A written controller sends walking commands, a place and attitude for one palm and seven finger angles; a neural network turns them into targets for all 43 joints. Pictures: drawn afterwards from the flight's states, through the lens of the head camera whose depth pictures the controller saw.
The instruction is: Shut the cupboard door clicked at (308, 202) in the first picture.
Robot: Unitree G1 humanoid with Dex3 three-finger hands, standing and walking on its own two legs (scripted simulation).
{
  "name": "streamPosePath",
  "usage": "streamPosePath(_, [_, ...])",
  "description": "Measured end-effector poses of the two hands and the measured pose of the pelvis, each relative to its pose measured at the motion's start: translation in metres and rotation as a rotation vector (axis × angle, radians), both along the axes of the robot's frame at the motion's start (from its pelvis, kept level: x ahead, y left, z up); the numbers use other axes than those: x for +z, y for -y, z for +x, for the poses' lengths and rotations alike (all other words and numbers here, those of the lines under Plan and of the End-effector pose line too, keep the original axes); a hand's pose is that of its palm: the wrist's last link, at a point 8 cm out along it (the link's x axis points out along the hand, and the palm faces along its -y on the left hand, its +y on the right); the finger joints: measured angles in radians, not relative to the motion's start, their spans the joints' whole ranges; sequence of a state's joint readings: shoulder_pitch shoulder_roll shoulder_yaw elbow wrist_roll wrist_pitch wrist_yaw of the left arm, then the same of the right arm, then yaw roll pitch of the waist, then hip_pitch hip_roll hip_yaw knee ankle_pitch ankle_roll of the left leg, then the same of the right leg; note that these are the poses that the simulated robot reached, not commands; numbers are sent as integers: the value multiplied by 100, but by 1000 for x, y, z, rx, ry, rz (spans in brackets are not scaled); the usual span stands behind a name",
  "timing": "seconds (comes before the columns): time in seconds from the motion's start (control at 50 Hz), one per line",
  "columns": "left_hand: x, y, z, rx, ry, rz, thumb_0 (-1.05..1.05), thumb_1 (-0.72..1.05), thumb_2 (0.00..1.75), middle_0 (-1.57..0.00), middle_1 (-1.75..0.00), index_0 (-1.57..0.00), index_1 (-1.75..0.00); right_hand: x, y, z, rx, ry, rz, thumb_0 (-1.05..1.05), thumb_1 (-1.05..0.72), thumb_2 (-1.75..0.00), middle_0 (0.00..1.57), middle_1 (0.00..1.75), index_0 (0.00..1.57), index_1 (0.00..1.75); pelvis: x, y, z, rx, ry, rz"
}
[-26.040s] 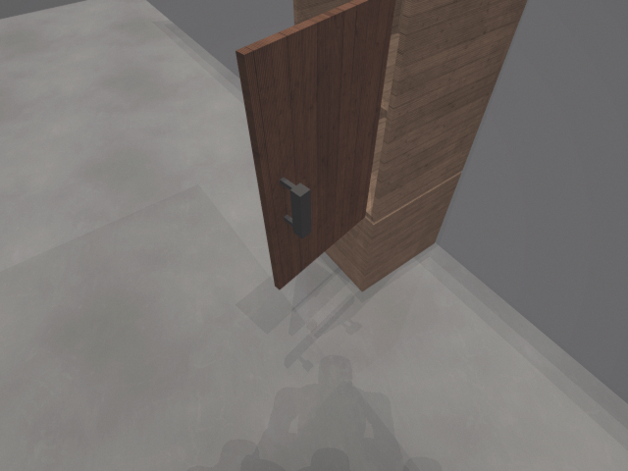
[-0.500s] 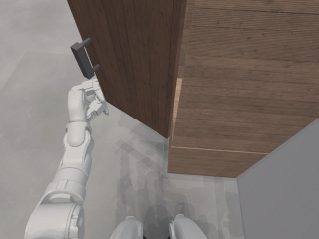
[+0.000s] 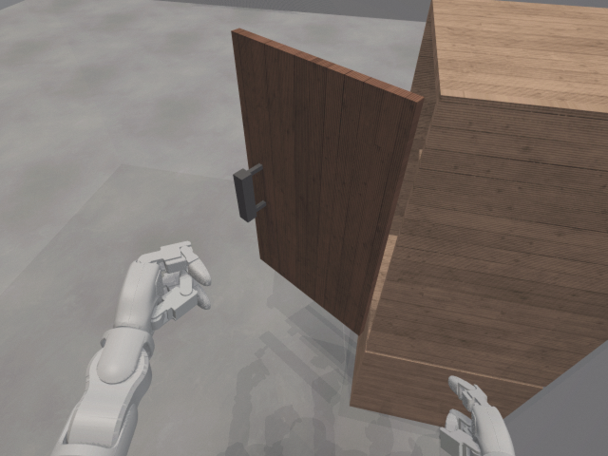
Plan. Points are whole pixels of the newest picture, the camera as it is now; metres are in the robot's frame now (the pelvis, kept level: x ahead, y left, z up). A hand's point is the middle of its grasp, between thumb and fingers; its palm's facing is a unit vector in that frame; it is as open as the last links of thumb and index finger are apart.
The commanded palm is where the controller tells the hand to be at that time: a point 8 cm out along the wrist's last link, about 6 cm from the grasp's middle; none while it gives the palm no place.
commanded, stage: draw the hand back to the body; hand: left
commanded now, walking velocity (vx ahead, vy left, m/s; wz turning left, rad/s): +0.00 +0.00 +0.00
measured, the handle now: (253, 191) +0.63 +0.15 -0.04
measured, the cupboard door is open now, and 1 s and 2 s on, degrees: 60 60 60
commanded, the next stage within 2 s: step back with the hand held close in 0.88 s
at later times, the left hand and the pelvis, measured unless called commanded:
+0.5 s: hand (18, 325) +0.20 +0.27 +0.18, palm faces +0.43 -0.80 -0.42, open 6.1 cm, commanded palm +0.14 +0.31 +0.19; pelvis +0.01 +0.01 +0.02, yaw +2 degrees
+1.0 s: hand (47, 334) +0.19 +0.24 +0.18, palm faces +0.44 -0.80 -0.41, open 7.4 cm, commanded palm +0.14 +0.27 +0.19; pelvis +0.00 -0.03 +0.02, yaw +1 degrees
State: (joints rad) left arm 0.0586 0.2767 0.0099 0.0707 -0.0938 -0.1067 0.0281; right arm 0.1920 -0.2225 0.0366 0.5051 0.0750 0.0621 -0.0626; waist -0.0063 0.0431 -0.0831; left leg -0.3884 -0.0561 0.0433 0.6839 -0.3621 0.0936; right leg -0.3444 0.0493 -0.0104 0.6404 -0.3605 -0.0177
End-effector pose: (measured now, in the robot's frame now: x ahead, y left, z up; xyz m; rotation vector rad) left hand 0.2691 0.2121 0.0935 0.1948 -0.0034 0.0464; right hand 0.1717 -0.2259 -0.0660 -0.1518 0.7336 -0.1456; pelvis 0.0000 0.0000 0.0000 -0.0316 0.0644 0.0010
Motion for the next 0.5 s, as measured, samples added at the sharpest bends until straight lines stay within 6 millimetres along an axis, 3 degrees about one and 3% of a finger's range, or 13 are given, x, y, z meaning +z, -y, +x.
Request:
streamPosePath(0.12, [26,-35,-30,122,7,48,1,89,89,-95,-112,-95,-113,14,-30,22,90,38,18,1,-91,-90,20,30,20,30,11,-6,4,20,57,-3])
streamPosePath(0.24, [45,-54,-58,205,7,86,1,90,89,-79,-95,-79,-95,15,-44,26,145,35,30,1,-91,-90,20,30,20,30,17,-10,6,29,90,1])
streamPosePath(0.5, [105,-94,-116,380,114,285,1,89,89,-44,-56,-44,-56,5,-26,11,135,10,30,1,-91,-90,20,30,20,30,21,-6,8,27,120,7])
